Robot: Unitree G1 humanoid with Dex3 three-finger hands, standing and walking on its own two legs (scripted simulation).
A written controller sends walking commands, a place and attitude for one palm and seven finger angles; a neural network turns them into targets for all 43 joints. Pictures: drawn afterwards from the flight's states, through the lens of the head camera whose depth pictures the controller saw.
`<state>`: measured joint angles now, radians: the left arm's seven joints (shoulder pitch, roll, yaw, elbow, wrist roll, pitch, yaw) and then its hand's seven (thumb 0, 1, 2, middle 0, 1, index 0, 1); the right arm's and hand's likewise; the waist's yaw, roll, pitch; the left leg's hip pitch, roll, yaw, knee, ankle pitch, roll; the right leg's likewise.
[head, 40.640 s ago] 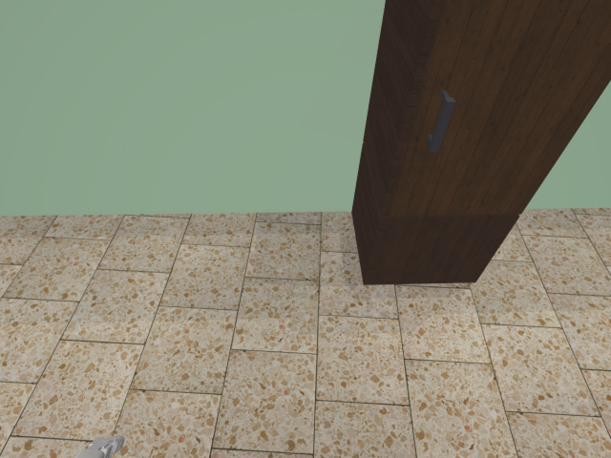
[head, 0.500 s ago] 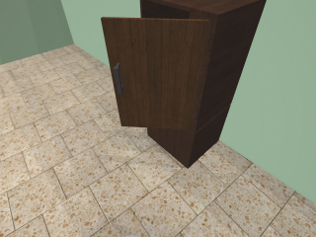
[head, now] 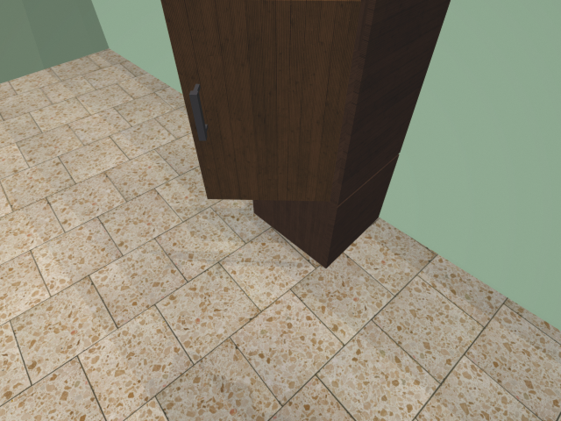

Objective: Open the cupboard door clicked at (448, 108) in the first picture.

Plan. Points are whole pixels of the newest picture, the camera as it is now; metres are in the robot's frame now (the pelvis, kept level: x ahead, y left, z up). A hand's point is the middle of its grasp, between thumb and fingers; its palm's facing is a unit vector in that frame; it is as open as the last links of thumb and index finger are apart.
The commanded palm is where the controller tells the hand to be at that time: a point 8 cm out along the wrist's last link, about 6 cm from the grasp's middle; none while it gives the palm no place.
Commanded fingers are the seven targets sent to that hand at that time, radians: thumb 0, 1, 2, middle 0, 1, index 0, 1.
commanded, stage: come to a stop and stand still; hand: left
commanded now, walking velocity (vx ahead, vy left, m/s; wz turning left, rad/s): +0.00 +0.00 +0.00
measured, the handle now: (200, 112) +0.80 +0.25 +0.00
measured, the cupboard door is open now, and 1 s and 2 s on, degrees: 43 43 43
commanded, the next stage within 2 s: look again from close up in 0.50 s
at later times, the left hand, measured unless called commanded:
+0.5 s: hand out of the picture +0.03 +0.16 -0.17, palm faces +0.02 -0.98 -0.18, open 7.4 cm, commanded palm none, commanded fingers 0.00 0.90 0.90 -0.20 -0.30 -0.20 -0.30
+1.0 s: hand out of the picture +0.01 +0.13 -0.17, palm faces +0.04 -0.98 -0.18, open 7.4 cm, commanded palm none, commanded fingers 0.00 0.90 0.90 -0.20 -0.30 -0.20 -0.30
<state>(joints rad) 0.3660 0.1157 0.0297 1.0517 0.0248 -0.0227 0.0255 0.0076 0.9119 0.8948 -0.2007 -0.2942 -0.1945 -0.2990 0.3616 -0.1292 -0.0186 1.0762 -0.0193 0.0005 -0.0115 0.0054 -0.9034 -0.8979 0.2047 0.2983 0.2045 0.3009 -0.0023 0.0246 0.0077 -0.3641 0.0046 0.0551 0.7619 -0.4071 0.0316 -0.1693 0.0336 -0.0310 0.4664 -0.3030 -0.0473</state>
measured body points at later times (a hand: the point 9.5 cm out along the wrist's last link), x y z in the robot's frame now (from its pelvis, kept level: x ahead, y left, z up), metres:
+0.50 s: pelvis +0.03 +0.00 +0.00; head +0.05 +0.00 +0.45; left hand +0.03 +0.22 -0.16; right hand +0.06 -0.22 -0.16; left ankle +0.05 +0.11 -0.74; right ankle -0.03 -0.10 -0.74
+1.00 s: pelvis +0.04 -0.03 +0.00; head +0.05 -0.04 +0.45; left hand +0.01 +0.18 -0.15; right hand +0.02 -0.23 -0.16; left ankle +0.05 +0.11 -0.74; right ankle -0.03 -0.10 -0.74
